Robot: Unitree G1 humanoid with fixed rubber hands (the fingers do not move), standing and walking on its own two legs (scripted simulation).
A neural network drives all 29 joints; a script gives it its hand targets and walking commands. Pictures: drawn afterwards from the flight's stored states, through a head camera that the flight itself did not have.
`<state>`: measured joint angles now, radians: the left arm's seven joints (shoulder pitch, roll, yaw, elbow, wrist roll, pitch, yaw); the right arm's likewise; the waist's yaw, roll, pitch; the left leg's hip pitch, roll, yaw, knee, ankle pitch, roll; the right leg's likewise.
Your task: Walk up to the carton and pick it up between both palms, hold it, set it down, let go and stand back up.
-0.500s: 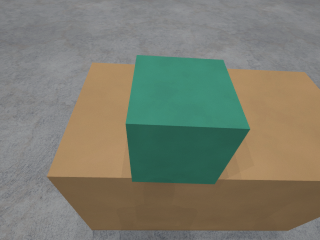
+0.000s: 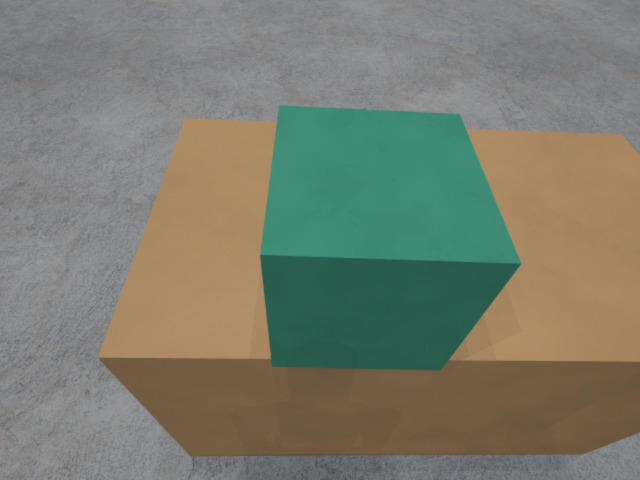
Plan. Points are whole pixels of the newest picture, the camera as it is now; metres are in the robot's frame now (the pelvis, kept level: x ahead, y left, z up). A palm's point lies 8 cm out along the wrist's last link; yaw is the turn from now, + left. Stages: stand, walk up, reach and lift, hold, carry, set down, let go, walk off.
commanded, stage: stand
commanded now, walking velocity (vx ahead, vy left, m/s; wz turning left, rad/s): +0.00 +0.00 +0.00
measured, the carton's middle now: (363, 243) +0.43 -0.06 +0.04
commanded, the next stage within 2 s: none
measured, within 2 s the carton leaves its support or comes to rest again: neither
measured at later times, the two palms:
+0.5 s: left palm out of the picture -0.01 +0.19 -0.15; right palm out of the picture -0.03 -0.22 -0.15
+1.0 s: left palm out of the picture -0.01 +0.18 -0.16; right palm out of the picture -0.03 -0.22 -0.15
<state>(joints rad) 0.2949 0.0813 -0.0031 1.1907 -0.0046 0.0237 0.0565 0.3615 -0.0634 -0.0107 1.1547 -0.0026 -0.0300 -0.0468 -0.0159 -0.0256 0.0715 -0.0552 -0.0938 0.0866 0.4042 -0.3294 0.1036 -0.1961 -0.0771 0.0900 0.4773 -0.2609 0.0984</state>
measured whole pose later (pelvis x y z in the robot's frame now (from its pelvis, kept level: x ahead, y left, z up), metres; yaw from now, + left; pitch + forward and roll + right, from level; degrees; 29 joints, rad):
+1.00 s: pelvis +0.01 -0.02 +0.00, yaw +0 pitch -2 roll +0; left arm 0.27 0.11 0.01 1.16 0.01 0.02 0.06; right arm 0.32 -0.08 -0.02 1.15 0.00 -0.03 -0.05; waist -0.01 -0.03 0.09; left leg -0.03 -0.06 0.08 0.43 -0.36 0.07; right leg -0.18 -0.05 0.07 0.51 -0.30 0.07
